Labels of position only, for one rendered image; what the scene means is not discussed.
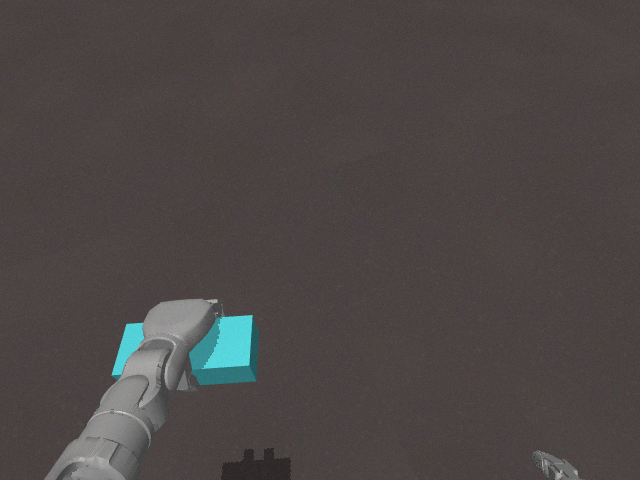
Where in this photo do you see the left robot hand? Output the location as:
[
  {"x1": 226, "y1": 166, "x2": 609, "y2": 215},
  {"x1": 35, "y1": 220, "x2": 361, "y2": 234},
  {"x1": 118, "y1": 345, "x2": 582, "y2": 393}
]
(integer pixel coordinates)
[{"x1": 143, "y1": 299, "x2": 228, "y2": 392}]

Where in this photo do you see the right robot hand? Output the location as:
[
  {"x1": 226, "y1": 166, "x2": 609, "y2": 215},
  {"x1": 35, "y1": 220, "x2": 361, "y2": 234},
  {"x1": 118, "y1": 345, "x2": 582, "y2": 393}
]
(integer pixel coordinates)
[{"x1": 532, "y1": 450, "x2": 585, "y2": 480}]

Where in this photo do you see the left robot arm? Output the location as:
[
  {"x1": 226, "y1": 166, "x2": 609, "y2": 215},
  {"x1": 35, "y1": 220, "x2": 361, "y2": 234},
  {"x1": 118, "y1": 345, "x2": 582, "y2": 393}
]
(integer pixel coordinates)
[{"x1": 44, "y1": 333, "x2": 189, "y2": 480}]

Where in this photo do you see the carton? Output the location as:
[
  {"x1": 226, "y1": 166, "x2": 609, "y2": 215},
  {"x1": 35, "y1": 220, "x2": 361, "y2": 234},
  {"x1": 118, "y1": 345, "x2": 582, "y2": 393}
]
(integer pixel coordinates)
[{"x1": 112, "y1": 315, "x2": 259, "y2": 385}]

